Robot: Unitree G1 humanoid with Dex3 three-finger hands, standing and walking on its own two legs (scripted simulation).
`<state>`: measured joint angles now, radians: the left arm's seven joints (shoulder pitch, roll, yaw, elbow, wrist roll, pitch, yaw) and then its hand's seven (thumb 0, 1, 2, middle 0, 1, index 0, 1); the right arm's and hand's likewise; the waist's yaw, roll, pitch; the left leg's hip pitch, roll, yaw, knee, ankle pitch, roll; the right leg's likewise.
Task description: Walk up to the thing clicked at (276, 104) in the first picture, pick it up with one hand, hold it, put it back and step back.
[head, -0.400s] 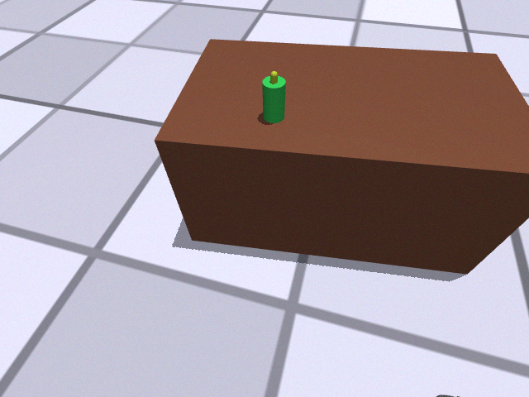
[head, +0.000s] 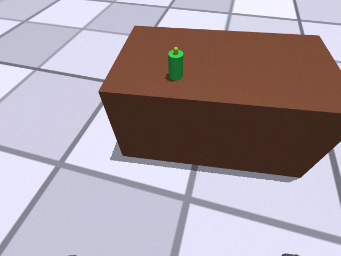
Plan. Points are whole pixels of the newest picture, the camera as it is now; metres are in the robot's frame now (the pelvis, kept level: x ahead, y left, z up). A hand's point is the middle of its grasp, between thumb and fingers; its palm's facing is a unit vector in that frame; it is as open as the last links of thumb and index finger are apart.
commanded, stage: stand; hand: left
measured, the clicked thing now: (175, 62) +0.93 -0.01 -0.10
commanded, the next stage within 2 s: walk up in 0.72 s
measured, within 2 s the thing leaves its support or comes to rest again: neither
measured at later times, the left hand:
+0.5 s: hand out of the picture +0.08 +0.25 -0.16, palm faces -0.03 -0.94 -0.34, open 7.4 cm
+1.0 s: hand out of the picture +0.12 +0.24 -0.15, palm faces -0.14 -0.90 -0.40, open 7.4 cm
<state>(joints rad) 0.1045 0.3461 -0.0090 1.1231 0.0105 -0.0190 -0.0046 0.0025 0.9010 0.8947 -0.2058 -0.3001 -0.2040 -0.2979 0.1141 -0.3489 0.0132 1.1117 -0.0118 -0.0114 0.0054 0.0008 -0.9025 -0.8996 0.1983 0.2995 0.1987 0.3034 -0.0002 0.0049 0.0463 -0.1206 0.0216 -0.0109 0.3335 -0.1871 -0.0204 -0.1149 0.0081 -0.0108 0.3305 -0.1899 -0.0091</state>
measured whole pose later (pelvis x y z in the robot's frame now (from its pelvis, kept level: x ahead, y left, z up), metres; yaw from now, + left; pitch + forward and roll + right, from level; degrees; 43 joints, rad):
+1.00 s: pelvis +0.04 -0.04 -0.02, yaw -6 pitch -3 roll +2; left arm 0.26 0.43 0.08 0.98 0.04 -0.03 -0.08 0.00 0.90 0.89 -0.20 -0.30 -0.20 -0.30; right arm 0.27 -0.43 -0.08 0.98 -0.06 -0.03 0.04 0.00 -0.90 -0.90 0.20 0.30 0.20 0.30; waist -0.01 0.00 0.07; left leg -0.07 0.08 0.07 0.50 -0.38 -0.01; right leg -0.33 -0.06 0.00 0.60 -0.26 -0.01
